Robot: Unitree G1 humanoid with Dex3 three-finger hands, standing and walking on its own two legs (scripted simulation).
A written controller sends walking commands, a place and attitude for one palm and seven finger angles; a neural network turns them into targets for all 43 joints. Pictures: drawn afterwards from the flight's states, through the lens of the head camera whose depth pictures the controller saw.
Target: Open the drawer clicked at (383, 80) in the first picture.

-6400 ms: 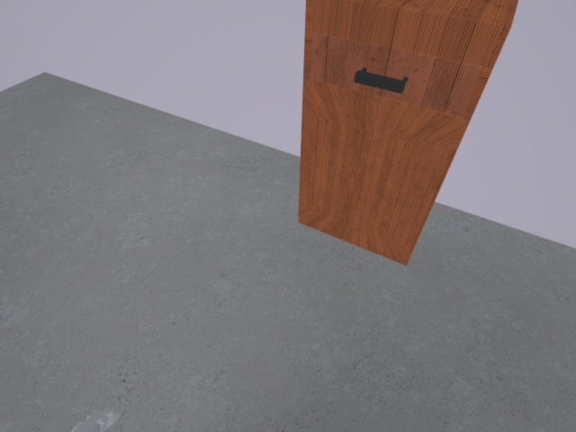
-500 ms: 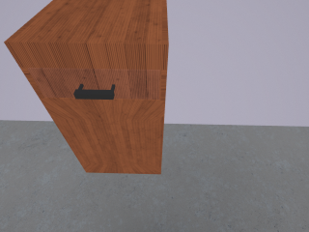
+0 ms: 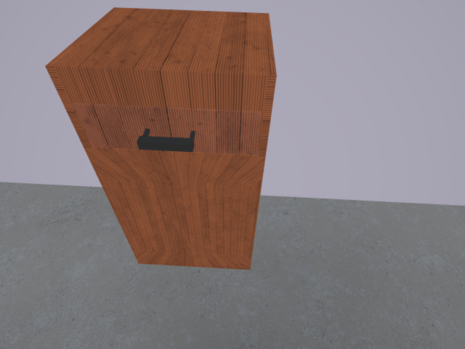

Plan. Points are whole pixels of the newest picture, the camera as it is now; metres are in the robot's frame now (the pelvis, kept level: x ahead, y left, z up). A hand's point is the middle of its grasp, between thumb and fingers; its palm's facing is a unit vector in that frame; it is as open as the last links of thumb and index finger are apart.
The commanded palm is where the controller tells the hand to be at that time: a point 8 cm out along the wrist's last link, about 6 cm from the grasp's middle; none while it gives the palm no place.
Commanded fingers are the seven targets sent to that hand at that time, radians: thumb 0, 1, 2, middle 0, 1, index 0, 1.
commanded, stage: shuffle to correct the standing spot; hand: left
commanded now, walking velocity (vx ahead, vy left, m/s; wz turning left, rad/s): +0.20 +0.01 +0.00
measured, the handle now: (167, 138) +0.60 +0.21 +0.02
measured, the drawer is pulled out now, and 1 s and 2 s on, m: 0.00 0.00 0.00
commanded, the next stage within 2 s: come to a stop and stand still in 0.38 s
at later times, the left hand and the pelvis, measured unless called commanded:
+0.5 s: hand out of the picture -0.01 +0.13 -0.19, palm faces +0.14 -0.98 -0.10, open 7.4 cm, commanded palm none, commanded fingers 0.00 0.90 0.90 -0.20 -0.30 -0.20 -0.30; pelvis +0.07 +0.00 -0.01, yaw +2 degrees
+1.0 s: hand out of the picture +0.16 +0.15 -0.17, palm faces +0.08 -0.97 -0.23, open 7.3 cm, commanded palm none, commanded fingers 0.00 0.90 0.90 -0.20 -0.30 -0.20 -0.30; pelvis +0.08 -0.03 -0.01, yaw +2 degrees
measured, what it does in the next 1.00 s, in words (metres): steps on the spot: left foot, then right foot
